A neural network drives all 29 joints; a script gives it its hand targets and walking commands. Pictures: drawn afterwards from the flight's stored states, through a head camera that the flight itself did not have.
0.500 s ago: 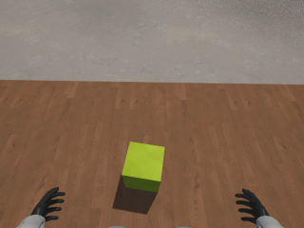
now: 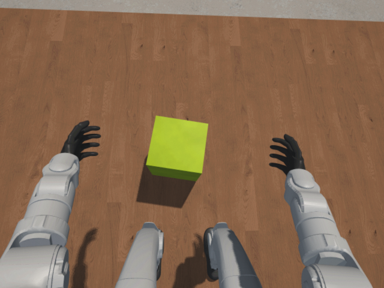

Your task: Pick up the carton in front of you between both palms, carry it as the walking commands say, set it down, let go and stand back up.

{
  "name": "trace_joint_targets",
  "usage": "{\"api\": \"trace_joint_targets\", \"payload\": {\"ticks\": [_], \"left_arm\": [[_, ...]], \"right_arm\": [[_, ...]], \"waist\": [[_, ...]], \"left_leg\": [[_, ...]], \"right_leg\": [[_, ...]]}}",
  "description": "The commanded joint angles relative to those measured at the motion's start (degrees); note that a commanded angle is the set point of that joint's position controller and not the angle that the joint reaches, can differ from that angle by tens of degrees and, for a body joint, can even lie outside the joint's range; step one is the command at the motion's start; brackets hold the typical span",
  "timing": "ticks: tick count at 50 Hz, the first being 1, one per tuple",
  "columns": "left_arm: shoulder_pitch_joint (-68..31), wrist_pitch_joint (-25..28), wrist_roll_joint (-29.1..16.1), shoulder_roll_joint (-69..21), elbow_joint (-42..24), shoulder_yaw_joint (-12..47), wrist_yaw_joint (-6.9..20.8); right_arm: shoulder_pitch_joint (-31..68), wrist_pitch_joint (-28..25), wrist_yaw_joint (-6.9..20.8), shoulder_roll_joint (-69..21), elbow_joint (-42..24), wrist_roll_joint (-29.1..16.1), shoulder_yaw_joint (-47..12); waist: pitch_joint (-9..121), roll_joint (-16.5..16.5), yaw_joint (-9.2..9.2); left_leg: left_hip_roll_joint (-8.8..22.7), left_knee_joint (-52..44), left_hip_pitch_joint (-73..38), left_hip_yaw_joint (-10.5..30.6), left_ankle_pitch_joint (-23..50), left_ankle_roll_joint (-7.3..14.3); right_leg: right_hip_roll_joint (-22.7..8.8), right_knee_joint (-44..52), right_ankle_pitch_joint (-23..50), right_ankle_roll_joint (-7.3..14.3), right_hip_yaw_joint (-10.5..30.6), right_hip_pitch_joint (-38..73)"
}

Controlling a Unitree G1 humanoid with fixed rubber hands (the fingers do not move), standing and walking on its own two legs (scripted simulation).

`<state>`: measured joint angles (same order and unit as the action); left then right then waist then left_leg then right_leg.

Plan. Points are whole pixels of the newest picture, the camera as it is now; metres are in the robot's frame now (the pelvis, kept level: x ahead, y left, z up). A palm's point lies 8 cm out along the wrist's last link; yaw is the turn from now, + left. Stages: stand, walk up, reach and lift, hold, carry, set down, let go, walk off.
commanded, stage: reach and lift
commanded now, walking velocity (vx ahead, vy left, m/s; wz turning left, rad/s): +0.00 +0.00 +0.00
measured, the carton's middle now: (177, 151) +0.50 +0.02 -0.57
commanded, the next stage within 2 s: none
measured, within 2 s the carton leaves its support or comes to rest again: neither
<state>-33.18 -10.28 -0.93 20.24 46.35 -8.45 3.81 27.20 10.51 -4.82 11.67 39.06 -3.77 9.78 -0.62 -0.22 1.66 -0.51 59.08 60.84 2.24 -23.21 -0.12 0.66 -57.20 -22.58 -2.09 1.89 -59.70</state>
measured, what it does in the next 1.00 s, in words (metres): lowers itself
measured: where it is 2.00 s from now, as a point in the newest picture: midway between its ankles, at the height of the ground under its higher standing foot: (184, 263)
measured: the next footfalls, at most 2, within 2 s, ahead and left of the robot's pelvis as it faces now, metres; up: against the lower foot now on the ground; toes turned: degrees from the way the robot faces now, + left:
none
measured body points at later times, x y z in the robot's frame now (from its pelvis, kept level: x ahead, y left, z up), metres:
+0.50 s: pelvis -0.05 +0.01 -0.04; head +0.30 +0.03 +0.25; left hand +0.54 +0.21 -0.16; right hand +0.49 -0.18 -0.16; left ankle +0.03 +0.12 -0.66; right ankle +0.03 -0.14 -0.66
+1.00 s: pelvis -0.01 +0.00 -0.19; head +0.37 +0.02 +0.05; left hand +0.54 +0.20 -0.39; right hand +0.49 -0.18 -0.39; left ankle +0.04 +0.12 -0.66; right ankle +0.04 -0.14 -0.65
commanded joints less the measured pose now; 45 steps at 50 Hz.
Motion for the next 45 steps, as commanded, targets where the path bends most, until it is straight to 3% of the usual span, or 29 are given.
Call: {"api": "trace_joint_targets", "payload": {"ticks": [1,7,12,16,19,24,27,29,33,39,41,45], "left_arm": [[-26.9,0.5,-0.7,10.3,-1.9,-2.1,-0.4],[-47.8,-2.3,-1.3,12.6,6.6,-2.4,0.7],[-59.6,-4.0,2.1,14.1,13.5,-4.4,2.7],[-63.4,-4.0,6.1,13.9,13.5,-7.4,3.8],[-65.3,-2.7,8.8,13.2,11.6,-9.4,4.0],[-66.0,-0.1,9.9,11.0,4.1,-9.8,3.0],[-61.4,1.3,9.8,7.7,4.3,-9.4,2.1],[-56.4,2.5,10.5,4.6,6.4,-10.8,1.8],[-48.8,4.8,12.1,0.6,11.2,-13.9,0.9],[-52.4,8.8,6.7,6.8,9.2,-10.1,-2.1],[-52.9,9.2,4.3,9.3,7.0,-7.6,-3.4],[-49.5,8.2,-0.7,10.3,7.4,-2.8,-4.9]], "right_arm": [[22.5,-0.3,-2.2,7.2,-4.7,-0.6,4.7],[43.4,3.8,-3.1,6.0,-0.2,-0.4,6.1],[53.0,6.0,-3.3,4.2,4.0,3.8,11.8],[55.8,5.8,-3.3,1.4,2.3,8.3,16.7],[57.1,4.3,-3.2,-0.3,-0.5,10.4,18.6],[55.3,0.9,-2.9,-0.6,-6.7,10.0,18.4],[48.6,-1.5,-2.1,-2.1,-4.2,9.7,18.0],[44.0,-3.5,-1.4,-4.1,-1.2,10.3,18.4],[40.6,-6.6,-0.6,-5.9,4.2,12.3,19.5],[44.6,-9.0,-3.2,-4.0,2.2,8.6,15.5],[45.5,-9.2,-3.8,-1.8,0.6,5.3,12.7],[44.4,-8.8,-4.8,-0.5,1.3,-0.3,6.7]], "waist": [[46.3,5.0,0.36],[44.2,2.9,1.32],[46.3,3.6,2.42],[49.9,4.2,3.27],[52.7,4.9,3.15],[67.5,9.0,2.39],[68.6,10.5,2.3],[63.5,10.2,2.15],[53.6,7.5,1.73],[60.8,3.2,-0.33],[65.3,3.3,-1.2],[71.7,2.8,-0.77]], "left_leg": [[-1.5,-2.6,-24.6,0.0,30.8,-1.8],[-2.0,-6.0,-11.4,-1.5,7.4,-1.0],[-2.5,-5.5,-7.1,-2.3,0.4,-1.1],[-2.9,-4.6,-7.1,-3.1,3.7,-1.4],[-3.6,-3.1,-7.3,-3.5,10.1,-1.4],[-3.6,2.4,-20.1,-2.2,33.9,-1.4],[-2.9,6.8,-22.1,-0.4,46.0,-1.3],[-2.3,9.9,-17.8,0.9,49.7,-1.0],[-1.7,16.9,0.7,1.9,46.9,-1.0],[-2.1,26.6,26.2,-0.9,27.2,-1.3],[-2.0,30.7,25.9,-1.1,29.1,-1.6],[-2.2,37.2,24.7,-0.7,37.6,-2.7]], "right_leg": [[3.2,3.0,21.5,-1.0,-3.5,5.0],[2.3,3.8,4.9,-1.8,-5.0,1.9],[2.4,2.3,0.1,-2.6,-7.0,-0.9],[3.0,1.4,3.3,-3.2,-7.3,-0.4],[3.6,0.3,8.7,-3.4,-7.3,-0.1],[5.0,-3.1,24.0,-2.5,-7.6,-2.1],[5.1,-6.0,31.1,-2.2,-7.4,-9.9],[4.9,-8.1,31.9,-2.2,-6.9,-18.3],[4.3,-15.2,30.5,-2.5,-5.4,-31.1],[4.0,-28.1,27.3,-2.7,-3.5,-22.2],[4.0,-32.7,28.8,-3.1,-3.6,-20.4],[3.8,-40.2,38.7,-3.6,-3.7,-19.9]]}}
